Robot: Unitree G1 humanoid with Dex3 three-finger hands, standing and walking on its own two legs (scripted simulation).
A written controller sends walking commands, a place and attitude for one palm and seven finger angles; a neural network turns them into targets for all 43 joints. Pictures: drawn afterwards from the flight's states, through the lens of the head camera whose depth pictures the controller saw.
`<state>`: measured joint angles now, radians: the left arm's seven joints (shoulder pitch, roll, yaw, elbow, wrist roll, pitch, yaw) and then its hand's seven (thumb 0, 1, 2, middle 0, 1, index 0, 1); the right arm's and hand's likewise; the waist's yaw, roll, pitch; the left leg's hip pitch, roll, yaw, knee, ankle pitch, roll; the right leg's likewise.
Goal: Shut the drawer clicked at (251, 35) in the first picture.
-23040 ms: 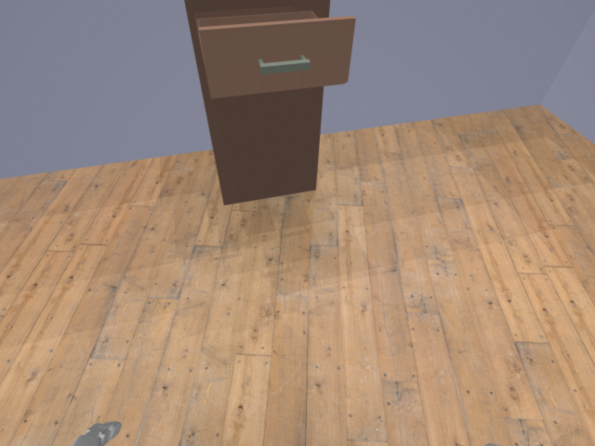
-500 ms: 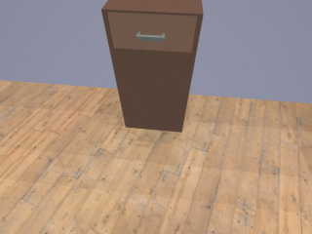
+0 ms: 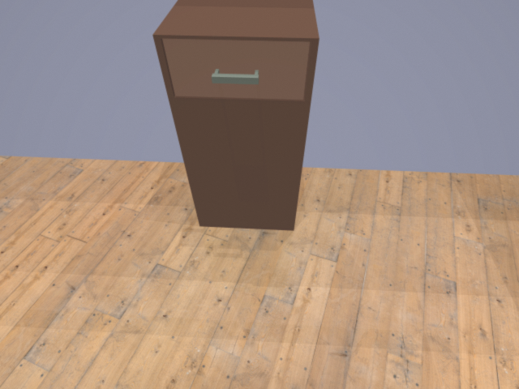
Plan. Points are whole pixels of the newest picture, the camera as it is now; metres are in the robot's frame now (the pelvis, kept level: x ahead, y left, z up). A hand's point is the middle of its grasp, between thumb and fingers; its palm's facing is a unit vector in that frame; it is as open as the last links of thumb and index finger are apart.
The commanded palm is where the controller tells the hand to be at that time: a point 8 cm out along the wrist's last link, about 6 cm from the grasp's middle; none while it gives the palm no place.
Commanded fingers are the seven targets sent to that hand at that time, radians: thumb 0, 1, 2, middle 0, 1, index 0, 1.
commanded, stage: let the arm hang, fingers relaxed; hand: left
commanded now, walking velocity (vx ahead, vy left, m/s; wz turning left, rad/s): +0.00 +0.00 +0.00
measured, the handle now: (236, 75) +0.92 +0.12 +0.03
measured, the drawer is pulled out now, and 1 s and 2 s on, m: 0.00 0.00 0.00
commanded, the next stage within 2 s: look to check the result in 0.10 s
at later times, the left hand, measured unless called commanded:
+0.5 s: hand out of the picture +0.00 +0.15 -0.18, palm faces +0.06 -0.98 -0.18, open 7.4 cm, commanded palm none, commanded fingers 0.00 0.90 0.90 -0.20 -0.30 -0.20 -0.30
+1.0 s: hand out of the picture +0.03 +0.16 -0.17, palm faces +0.04 -0.97 -0.22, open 7.4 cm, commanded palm none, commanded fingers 0.00 0.90 0.90 -0.20 -0.30 -0.20 -0.30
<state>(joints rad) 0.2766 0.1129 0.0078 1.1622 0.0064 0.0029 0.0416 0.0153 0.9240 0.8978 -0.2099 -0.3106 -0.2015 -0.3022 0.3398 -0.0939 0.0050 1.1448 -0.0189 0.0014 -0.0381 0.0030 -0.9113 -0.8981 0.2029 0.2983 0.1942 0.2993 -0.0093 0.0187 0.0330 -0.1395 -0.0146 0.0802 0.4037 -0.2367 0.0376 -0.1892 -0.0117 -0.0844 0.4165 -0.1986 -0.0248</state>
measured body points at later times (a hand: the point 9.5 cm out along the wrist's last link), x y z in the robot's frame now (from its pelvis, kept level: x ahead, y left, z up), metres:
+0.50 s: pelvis +0.01 -0.01 +0.00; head +0.02 -0.02 +0.45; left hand -0.01 +0.20 -0.16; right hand -0.02 -0.21 -0.17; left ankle -0.01 +0.09 -0.74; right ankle +0.02 -0.10 -0.74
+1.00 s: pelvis +0.01 -0.02 +0.00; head +0.03 -0.03 +0.45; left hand +0.03 +0.21 -0.15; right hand +0.00 -0.25 -0.16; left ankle -0.01 +0.09 -0.74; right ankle +0.02 -0.10 -0.74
